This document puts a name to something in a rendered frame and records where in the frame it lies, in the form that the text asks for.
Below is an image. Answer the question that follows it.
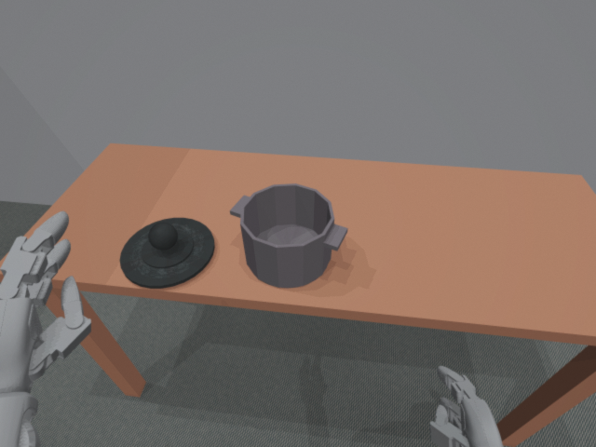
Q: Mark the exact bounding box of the robot left forearm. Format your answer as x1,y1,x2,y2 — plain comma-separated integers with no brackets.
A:
0,392,41,447

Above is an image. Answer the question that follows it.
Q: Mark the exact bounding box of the lid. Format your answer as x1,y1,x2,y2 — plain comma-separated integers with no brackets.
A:
120,218,215,289

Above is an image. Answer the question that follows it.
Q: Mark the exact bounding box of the table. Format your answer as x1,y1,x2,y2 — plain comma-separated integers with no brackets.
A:
0,143,596,447

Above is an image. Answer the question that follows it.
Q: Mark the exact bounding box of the left robot hand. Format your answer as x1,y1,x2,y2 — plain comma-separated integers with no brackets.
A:
0,211,91,393

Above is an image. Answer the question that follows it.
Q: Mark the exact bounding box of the right robot hand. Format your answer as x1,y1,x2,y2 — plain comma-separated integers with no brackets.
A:
430,366,503,447

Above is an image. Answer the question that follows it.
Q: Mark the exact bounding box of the knob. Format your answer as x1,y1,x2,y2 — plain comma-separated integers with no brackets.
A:
148,223,178,250

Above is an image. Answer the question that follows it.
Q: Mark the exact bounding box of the pot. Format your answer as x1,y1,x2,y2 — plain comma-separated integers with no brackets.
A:
230,183,348,288

